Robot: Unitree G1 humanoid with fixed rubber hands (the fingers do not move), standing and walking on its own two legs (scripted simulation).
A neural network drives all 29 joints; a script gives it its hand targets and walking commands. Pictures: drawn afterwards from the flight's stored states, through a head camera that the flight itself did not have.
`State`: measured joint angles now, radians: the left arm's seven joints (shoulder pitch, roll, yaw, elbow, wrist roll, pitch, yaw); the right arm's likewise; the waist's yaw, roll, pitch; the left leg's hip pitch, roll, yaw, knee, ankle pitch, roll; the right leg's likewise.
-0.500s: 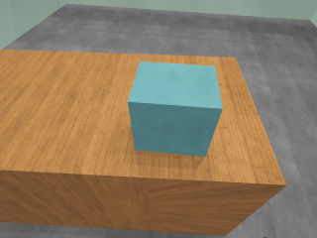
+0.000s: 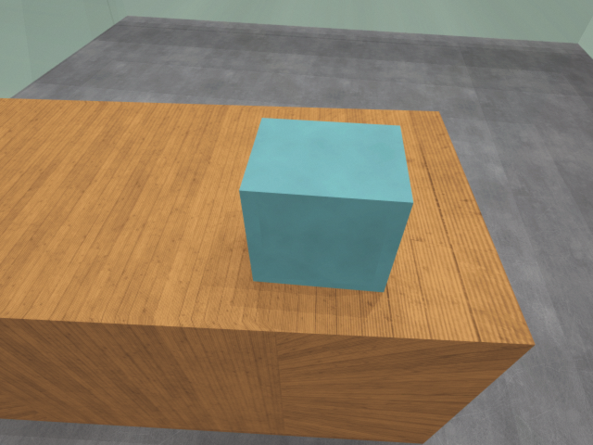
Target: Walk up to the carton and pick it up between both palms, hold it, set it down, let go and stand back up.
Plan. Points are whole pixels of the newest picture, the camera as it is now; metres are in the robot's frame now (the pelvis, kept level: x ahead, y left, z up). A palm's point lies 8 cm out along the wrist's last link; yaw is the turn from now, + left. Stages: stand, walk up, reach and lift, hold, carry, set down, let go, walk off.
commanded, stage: stand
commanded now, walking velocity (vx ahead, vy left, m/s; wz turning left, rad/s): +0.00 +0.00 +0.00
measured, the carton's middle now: (323, 206) +0.50 +0.00 +0.03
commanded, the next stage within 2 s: none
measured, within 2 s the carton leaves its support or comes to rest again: neither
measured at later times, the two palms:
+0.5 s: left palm out of the picture +0.05 +0.30 -0.11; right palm out of the picture +0.08 -0.29 -0.11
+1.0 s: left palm out of the picture +0.04 +0.30 -0.11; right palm out of the picture +0.07 -0.29 -0.11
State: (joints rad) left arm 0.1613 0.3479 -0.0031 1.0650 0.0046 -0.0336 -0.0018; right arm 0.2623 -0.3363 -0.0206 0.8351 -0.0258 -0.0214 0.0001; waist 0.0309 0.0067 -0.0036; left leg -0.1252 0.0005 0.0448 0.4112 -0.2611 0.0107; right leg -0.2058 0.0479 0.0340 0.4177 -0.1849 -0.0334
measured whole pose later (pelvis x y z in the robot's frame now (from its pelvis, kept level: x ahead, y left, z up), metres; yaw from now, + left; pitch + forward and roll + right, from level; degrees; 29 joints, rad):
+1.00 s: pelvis -0.01 +0.00 +0.00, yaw +0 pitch -3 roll +0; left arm 0.16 0.35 0.00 1.11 0.00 -0.03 0.00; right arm 0.26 -0.34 -0.02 0.89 -0.03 -0.02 0.00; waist 0.03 0.01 0.00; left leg -0.12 0.00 0.04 0.41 -0.24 0.01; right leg -0.21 0.05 0.03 0.42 -0.17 -0.03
